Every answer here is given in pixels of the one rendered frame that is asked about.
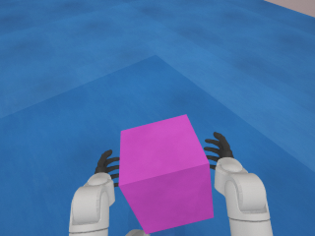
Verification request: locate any left robot hand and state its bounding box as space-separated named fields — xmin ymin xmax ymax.
xmin=94 ymin=149 xmax=120 ymax=187

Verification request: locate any right robot forearm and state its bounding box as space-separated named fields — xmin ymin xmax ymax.
xmin=214 ymin=157 xmax=274 ymax=236

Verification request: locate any left robot forearm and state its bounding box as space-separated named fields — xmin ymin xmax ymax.
xmin=69 ymin=172 xmax=115 ymax=236

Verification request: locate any right robot hand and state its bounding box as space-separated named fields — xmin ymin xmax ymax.
xmin=204 ymin=132 xmax=234 ymax=170

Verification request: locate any carton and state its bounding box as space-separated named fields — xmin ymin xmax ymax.
xmin=118 ymin=114 xmax=214 ymax=234

